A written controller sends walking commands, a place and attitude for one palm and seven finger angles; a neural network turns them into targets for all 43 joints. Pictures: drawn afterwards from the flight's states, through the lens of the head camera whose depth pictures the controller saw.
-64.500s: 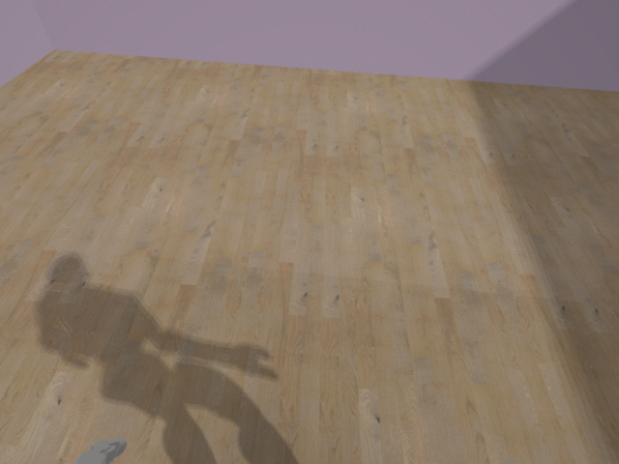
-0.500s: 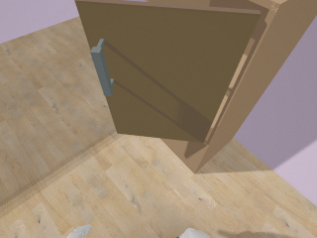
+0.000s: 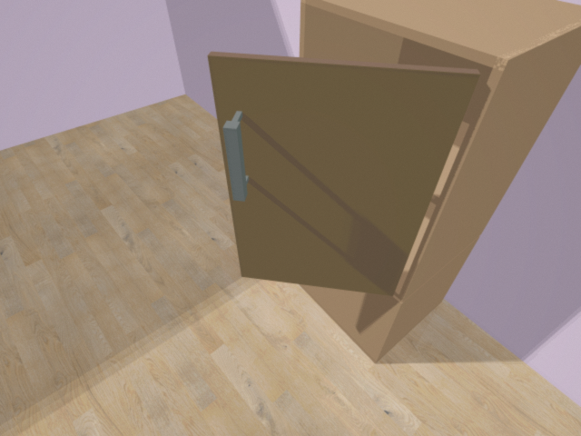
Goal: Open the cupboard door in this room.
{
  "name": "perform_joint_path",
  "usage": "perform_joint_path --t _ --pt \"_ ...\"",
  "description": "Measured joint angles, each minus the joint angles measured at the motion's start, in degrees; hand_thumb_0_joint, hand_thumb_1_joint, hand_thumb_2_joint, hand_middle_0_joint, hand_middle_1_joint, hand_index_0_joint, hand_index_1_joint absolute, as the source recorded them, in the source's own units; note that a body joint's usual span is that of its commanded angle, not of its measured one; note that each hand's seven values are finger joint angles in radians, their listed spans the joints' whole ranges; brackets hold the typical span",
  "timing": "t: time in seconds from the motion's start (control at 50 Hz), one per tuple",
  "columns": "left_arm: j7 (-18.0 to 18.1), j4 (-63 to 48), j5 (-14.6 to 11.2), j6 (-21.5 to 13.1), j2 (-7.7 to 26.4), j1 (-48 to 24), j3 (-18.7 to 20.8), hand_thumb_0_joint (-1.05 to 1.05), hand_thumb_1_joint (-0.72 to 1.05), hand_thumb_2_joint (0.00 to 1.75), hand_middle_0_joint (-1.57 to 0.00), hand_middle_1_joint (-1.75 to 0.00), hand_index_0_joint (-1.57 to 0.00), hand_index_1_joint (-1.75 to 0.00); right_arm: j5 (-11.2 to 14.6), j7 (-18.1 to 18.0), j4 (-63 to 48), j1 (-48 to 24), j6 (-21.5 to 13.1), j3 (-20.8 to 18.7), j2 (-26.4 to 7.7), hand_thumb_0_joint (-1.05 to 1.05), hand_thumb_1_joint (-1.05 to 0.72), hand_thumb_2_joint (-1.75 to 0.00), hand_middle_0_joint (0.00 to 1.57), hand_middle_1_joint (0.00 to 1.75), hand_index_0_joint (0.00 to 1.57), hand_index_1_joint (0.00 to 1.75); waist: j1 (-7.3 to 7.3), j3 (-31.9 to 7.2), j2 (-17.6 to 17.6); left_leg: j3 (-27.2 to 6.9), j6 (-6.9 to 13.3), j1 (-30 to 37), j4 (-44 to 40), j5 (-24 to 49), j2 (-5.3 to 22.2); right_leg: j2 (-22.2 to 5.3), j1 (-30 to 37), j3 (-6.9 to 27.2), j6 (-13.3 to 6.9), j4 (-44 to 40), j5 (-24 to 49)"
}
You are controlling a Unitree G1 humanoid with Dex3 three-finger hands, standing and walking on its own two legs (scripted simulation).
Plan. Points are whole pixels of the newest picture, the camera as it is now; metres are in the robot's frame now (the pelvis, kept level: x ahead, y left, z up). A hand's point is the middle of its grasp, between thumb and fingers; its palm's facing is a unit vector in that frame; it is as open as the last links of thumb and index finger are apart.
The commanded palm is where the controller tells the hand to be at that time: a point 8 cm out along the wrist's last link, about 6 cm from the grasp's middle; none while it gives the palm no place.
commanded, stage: come to a stop and stand still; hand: left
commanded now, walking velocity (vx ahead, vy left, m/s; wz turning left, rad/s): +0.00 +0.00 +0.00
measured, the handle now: (239, 157) +0.55 +0.15 +0.10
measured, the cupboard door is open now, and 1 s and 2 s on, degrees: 43 43 43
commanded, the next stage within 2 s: look again from close up in 0.34 s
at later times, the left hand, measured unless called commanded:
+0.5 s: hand out of the picture -0.02 +0.18 -0.15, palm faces +0.03 -0.97 -0.23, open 7.4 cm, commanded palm none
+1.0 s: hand out of the picture +0.09 +0.15 -0.15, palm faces +0.01 -0.97 -0.23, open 7.4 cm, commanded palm none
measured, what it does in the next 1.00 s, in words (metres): shifts its weight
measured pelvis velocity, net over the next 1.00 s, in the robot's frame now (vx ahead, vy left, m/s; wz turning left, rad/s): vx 0.04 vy -0.03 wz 0.02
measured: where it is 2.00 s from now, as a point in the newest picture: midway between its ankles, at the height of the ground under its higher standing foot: outside the picture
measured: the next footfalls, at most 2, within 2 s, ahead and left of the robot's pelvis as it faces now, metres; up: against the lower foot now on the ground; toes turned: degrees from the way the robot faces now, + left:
none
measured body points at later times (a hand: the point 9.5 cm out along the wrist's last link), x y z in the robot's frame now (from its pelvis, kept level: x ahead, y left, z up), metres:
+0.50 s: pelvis -0.01 +0.01 +0.01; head -0.01 -0.02 +0.46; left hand -0.02 +0.23 -0.14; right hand +0.01 -0.22 -0.15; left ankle +0.00 +0.08 -0.73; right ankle +0.06 -0.13 -0.73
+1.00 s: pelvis +0.04 -0.03 +0.01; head +0.06 -0.04 +0.46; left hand +0.09 +0.21 -0.13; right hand +0.07 -0.26 -0.15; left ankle +0.00 +0.08 -0.73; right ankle +0.06 -0.13 -0.73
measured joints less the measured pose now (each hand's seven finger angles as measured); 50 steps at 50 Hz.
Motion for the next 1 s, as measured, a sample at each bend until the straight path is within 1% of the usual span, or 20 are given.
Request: perform_joint_path --t 0.06,0.12,0.18,0.26,0.44,0.54,0.62,0.78,1.0 --pt "-0.65 -0.21 0.35 0.01 0.24 0.61 -0.17 0.01 0.91 0.9 -0.2 -0.3 -0.2 -0.3 -0.01 -0.07 -0.65 0.89 -0.1 0.49 0.44 0.0 -0.92 -0.9 0.2 0.3 0.2 0.3 -0.12 -0.42 0.7 0.92 0.9 0.64 -2.4 1.56 -1.08 -0.15 -0.18 2.0 -0.6 -0.83 -0.59" --pt "-1.08 -0.32 0.39 -0.27 0.26 0.76 -0.2 0.01 0.91 0.9 -0.2 -0.3 -0.2 -0.3 -0.02 -0.08 -0.68 0.98 -0.25 0.65 -0.11 -0.01 -0.93 -0.9 0.2 0.3 0.2 0.3 -0.35 0.21 1.04 1.59 1.6 0.66 -4.34 3.27 -2.25 -0.32 -0.94 4.03 -0.84 -1.22 0.2" --pt "-1.29 -0.15 0.4 -0.52 0.05 1.0 -0.18 0.01 0.91 0.9 -0.2 -0.3 -0.2 -0.3 -0.07 0.02 0.17 1.38 -0.18 0.76 -0.75 -0.01 -0.93 -0.9 0.2 0.3 0.2 0.3 -0.34 0.74 1.4 1.79 2.03 0.55 -5.46 4.33 -2.97 -0.33 -1.26 5.29 -0.77 -1.81 1.22" --pt "-1.39 0.66 0.28 -1.01 -0.42 1.62 -0.36 0.01 0.91 0.9 -0.2 -0.3 -0.2 -0.3 -0.13 0.19 2.03 2.38 -0.11 0.96 -1.11 0.0 -0.93 -0.9 0.2 0.3 0.2 0.3 -0.37 0.97 1.56 1.51 2.03 0.83 -6.43 4.97 -3.28 0.11 -0.63 6.33 -0.21 -3.49 3.76" --pt "-1.59 2.76 -0.04 -2.02 -2.25 2.15 -1.48 0.01 0.9 0.9 -0.2 -0.3 -0.2 -0.3 -0.07 0.22 5.47 4.41 -0.8 1.4 -1.04 0.0 -0.91 -0.9 0.2 0.3 0.2 0.3 -1.11 0.69 0.95 0.61 1.28 1.72 -9.14 5.99 -3.34 1.5 0.23 8.12 0.39 -5.78 5.57" --pt "-1.57 3.62 -0.19 -2.5 -2.98 1.51 -1.83 0.01 0.9 0.9 -0.2 -0.3 -0.2 -0.3 0.11 0.05 6.99 4.76 -1.3 1.57 -0.83 0.0 -0.91 -0.9 0.2 0.3 0.2 0.3 -1.39 0.61 0.55 0.38 0.61 2.3 -9.94 5.72 -2.84 1.98 0.6 8.05 1.21 -6.25 5.6" --pt "-1.48 3.95 -0.34 -2.87 -3.1 0.52 -1.97 0.01 0.9 0.9 -0.2 -0.3 -0.2 -0.3 0.21 -0.11 7.82 4.63 -1.75 1.72 -0.51 0.0 -0.91 -0.9 0.2 0.3 0.2 0.3 -1.72 0.68 0.2 0.1 -0.05 2.7 -10.29 5.23 -2.17 2.61 0.93 7.75 1.23 -6.57 5.29" --pt "-1.14 4.28 -0.66 -3.42 -1.84 -2.16 -1.75 0.01 0.91 0.9 -0.2 -0.3 -0.2 -0.3 0.38 -0.56 9.2 3.74 -2.69 2.07 -0.06 0.0 -0.91 -0.9 0.2 0.3 0.2 0.3 -1.98 1.15 -0.24 -0.64 -1.36 4.19 -10.79 4.03 -0.79 3.9 2.41 6.92 0.15 -7.0 4.08" --pt "-1.13 3.73 -0.86 -3.87 -0.97 -5.08 -1.62 0.01 0.91 0.9 -0.2 -0.3 -0.2 -0.3 0.33 -0.79 10.06 1.62 -2.93 2.09 -0.07 0.0 -0.91 -0.9 0.2 0.3 0.2 0.3 -2.1 1.42 -0.56 -1.53 -2.59 5.95 -11.19 2.74 0.56 5.14 4.35 5.94 -1.08 -7.59 2.79"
